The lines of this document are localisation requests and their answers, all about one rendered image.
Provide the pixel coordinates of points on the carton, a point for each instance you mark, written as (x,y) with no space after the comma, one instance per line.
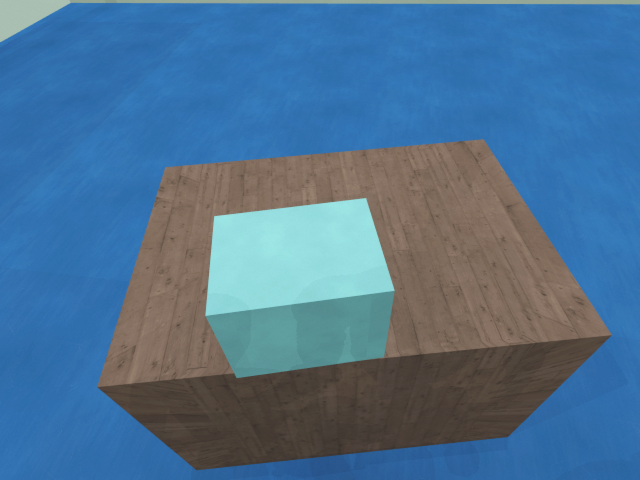
(298,287)

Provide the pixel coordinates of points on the pedestal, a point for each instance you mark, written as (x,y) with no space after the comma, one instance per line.
(487,320)

